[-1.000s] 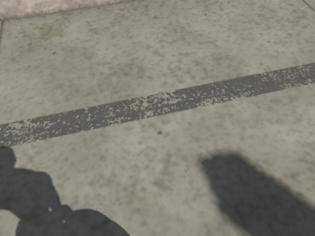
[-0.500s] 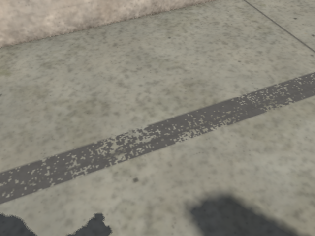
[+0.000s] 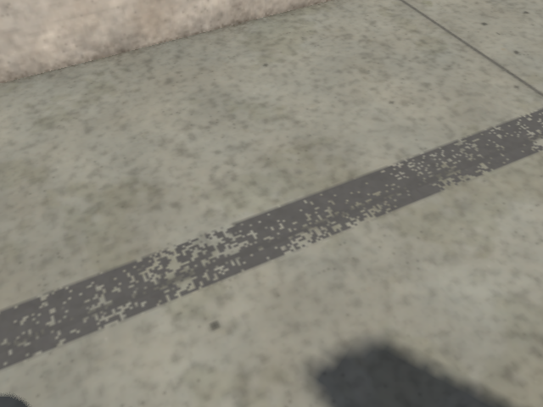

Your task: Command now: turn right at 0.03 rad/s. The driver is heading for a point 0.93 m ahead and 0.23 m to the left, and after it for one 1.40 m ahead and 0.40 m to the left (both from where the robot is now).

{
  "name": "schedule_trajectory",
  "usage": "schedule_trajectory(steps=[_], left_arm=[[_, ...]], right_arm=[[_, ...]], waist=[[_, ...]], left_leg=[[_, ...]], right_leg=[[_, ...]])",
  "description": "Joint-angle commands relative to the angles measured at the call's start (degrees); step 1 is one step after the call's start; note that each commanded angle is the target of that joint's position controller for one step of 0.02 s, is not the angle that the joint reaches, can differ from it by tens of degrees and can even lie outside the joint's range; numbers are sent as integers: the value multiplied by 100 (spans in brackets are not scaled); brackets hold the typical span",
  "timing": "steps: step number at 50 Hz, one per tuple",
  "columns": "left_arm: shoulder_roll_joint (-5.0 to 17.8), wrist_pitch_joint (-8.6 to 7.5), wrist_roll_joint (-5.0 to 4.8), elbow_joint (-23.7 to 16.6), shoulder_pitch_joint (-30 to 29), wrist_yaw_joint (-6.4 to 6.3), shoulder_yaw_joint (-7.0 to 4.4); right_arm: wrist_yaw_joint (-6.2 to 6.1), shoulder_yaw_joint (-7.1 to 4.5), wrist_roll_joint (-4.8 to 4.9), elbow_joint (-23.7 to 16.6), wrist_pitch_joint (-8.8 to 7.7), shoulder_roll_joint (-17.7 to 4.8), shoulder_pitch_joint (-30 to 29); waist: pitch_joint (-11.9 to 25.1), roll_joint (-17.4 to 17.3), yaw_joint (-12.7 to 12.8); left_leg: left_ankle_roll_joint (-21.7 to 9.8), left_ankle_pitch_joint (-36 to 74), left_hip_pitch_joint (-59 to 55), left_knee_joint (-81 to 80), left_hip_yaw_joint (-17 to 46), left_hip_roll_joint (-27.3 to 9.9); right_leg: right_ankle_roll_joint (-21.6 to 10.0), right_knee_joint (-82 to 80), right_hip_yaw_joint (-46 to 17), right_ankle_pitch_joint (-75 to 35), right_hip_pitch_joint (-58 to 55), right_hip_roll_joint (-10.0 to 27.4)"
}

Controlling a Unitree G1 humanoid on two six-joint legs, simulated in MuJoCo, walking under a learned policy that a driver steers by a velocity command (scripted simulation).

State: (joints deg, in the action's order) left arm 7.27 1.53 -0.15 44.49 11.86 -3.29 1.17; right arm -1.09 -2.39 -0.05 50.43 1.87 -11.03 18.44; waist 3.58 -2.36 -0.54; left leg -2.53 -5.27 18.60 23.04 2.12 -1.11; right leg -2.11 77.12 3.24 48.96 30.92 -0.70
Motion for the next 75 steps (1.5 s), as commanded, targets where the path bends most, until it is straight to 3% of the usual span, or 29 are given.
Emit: schedule_trajectory(steps=[1, 4, 12, 16, 19, 21, 22, 23, 24, 25, 27, 30, 32, 34, 38, 42, 44, 45, 46, 47, 48, 50, 53, 62, 68, 71, 73, 74, 75], left_arm=[[787, -118, 125, -338, 61, -6, -235], [510, -167, 45, -375, -459, -10, -188], [147, -265, 4, 65, 237, 197, -8], [688, -210, -117, 209, 216, 140, -230], [936, -364, -141, 303, 200, 114, -425], [677, -441, -183, 352, -5, 125, -430], [316, -432, -170, 309, -355, 174, -351], [-235, -456, -111, 317, -213, 232, -243], [-189, -498, -185, 273, -121, 238, -251], [-8, -571, -387, 145, -414, 179, -286], [71, -681, -297, 50, -902, 72, -290], [39, -725, -52, 109, -679, 159, -285], [234, -706, -4, 5, -912, 207, -328], [251, -665, 66, -181, -1393, 205, -294], [372, -637, -238, -406, -2024, 266, -331], [628, -810, -266, -565, -2179, 410, -486], [897, -847, -253, -416, -1481, 384, -643], [1150, -864, -235, -162, -396, 353, -772], [1664, -844, -173, 117, 986, 308, -894], [1957, -861, -19, 377, 1590, 419, -944], [1435, -870, -23, 419, 1520, 466, -839], [969, -850, -39, 298, 337, 459, -674], [689, -896, 102, 406, -285, 441, -614], [1167, -855, 79, 864, 443, 198, -617], [1493, -627, 15, 1029, 1145, 121, -692], [1722, -567, -65, 869, 997, 97, -727], [1902, -535, -92, 750, 862, 89, -774], [1901, -573, -130, 623, 617, 109, -763], [1040, -726, 128, 322, 1019, 252, -510]], right_arm=[[81, -234, 11, -426, 29, -388, -58], [86, -205, -130, -342, 194, -54, 234], [137, -134, -116, 0, 197, -90, 783], [84, -147, 52, -60, 135, -204, 495], [108, -151, 60, 5, -120, -15, 599], [149, -186, 73, 375, -274, 117, 1321], [183, -218, 76, 741, -330, 178, 2134], [198, -293, 7, 916, -396, -66, 2501], [242, -338, 71, 853, -435, -415, 2628], [184, -373, 62, 720, -436, -629, 2363], [56, -200, -69, 451, -440, -265, 1661], [-39, -20, 6, 572, -430, 159, 1737], [-95, 52, -16, 541, -478, 179, 1790], [-180, 15, -60, 362, -497, -148, 1481], [-217, -99, 121, 350, -535, -597, 1502], [-205, -154, 128, 451, -482, -549, 1673], [-193, -190, 35, 370, -468, -558, 1585], [-156, -177, -29, 247, -500, -522, 1276], [-129, -135, -152, -15, -552, -391, 1059], [-100, -12, 194, -39, -701, 233, 1918], [-98, -153, 348, 141, -770, -239, 1755], [-122, -259, 179, -155, -709, -534, 632], [-93, -337, 148, -223, -532, -353, 559], [135, -284, 117, -884, -439, -403, -886], [348, -143, 161, -1545, -415, -306, -2060], [452, -196, 127, -1747, -414, -443, -1976], [451, -413, 155, -1518, -398, -900, -840], [354, -616, 149, -1246, -375, -1321, 219], [262, -705, 153, -1156, -384, -1952, 373]], waist=[[-331, 968, 60], [-404, 734, -273], [25, 283, 75], [-729, 391, 203], [-892, 906, 126], [-629, 880, -206], [-335, 478, -551], [-48, -664, -424], [-122, -981, -352], [-486, -565, -362], [-814, -120, -277], [-564, -264, -140], [-814, -280, -142], [-865, -372, -266], [-1054, -677, -477], [-1189, -615, -453], [-800, -714, -63], [-193, -597, 528], [1021, 477, 1029], [2033, 2506, 675], [1456, 1859, 763], [124, 784, 412], [-80, 937, -65], [-686, 462, 101], [-966, 378, 496], [-633, 748, 208], [21, 965, -454], [495, 697, -1043], [948, -970, -494]], left_leg=[[-360, 652, 50, 354, 162, -84], [-260, 912, -786, 363, -91, 16], [-298, 1970, -1310, 213, -112, -359], [-254, -1585, -80, 356, -223, 45], [-325, -1219, 297, 1108, -239, 250], [-451, -568, -136, 1202, -158, 225], [-544, -275, -987, 1004, 48, 144], [-994, -909, -1780, 514, 1299, -380], [-1676, -2438, -2265, -517, 3418, -1352], [-1814, -4099, -2274, -1110, 4361, -1780], [-1497, -3358, -1859, -1124, 3815, -1667], [-1096, -2429, -1570, -692, 2594, -1171], [-1063, -1784, -1047, -784, 2024, -941], [-925, -974, 85, -1284, 1355, -730], [-817, -619, -455, -1703, 1081, -961], [-661, -762, -1332, -1317, 1366, -1226], [-532, 340, -1349, -479, 1325, -1074], [-389, 1044, -752, 804, 1053, -767], [-205, -434, 702, 2935, 601, -204], [38, -2835, 2380, 4713, 876, 524], [77, -2532, 3071, 5583, 1268, 315], [-39, -1300, 2922, 5343, 764, -255], [-130, -580, 1921, 4719, 630, -567], [-62, 1291, 2484, 2744, 462, -283], [-202, 555, 2925, 1839, -240, -231], [-431, -459, 1809, 1627, -906, 209], [-741, -717, 119, 1276, -1004, 574], [-1038, -186, -1658, 678, -477, 448], [-1945, -77, -3962, 666, 2415, -1119]], right_leg=[[-1400, -3162, -2929, -3121, 335, 1099], [-924, -2638, -1946, -2089, 969, 847], [-259, -1557, -911, -1745, 631, 329], [-811, -2344, -1372, 930, 619, 422], [-1294, -2856, -2491, 1039, 355, 978], [-1199, -1971, -2335, 207, 381, 1054], [-896, -671, -1538, -337, 879, 723], [-306, 1493, -160, -605, 1829, -53], [16, 2941, 226, -103, 2914, -275], [-69, 2916, -277, -796, 3671, 2], [-174, 2781, -468, -1745, 3967, 308], [-130, 2287, -645, -2916, 3948, 632], [212, 753, -493, -4175, 3686, 668], [397, -1607, -229, -5346, 1877, 534], [575, -3709, -136, -5291, 622, 161], [339, -4898, -319, -4921, 105, 98], [146, -4900, -225, -3967, -925, -40], [-58, -4706, -424, -3961, -2369, 182], [-280, -4400, -1700, -4345, -4596, 1316], [-1160, -5740, -4735, -2682, -5816, 2568], [-1243, -6064, -5009, -1844, -5416, 2521], [-825, -6169, -2933, -2950, -3391, 2047], [-483, -6508, -1375, -4287, -2119, 1378], [-348, -6774, 49, -5979, -2327, 1314], [-325, -6287, 460, -6928, -3682, 1656], [-336, -5391, 825, -9227, -3700, 1669], [-327, -3781, 915, -10195, -3356, 1632], [-117, -2261, 983, -9089, -2251, 1375], [191, 18, 702, -2901, 561, 363]])
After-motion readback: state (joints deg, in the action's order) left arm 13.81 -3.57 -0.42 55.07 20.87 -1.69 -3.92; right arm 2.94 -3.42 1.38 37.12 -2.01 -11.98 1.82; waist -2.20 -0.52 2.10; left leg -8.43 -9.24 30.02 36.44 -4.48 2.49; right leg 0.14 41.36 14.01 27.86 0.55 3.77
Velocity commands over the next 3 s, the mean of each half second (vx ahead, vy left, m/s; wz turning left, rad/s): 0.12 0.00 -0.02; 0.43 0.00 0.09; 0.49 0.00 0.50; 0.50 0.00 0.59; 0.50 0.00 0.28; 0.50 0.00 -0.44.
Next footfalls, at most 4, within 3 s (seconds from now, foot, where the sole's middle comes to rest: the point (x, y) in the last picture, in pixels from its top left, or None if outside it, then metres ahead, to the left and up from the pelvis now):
0.90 right None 0.37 -0.15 -0.79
1.48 left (247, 375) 0.63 0.10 -0.79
1.94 right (263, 264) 0.98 0.06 -0.79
2.46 left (141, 268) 0.98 0.44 -0.79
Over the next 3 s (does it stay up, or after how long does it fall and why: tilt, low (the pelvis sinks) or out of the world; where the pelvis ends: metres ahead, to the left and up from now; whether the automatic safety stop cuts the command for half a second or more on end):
stays up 1.19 0.38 -0.04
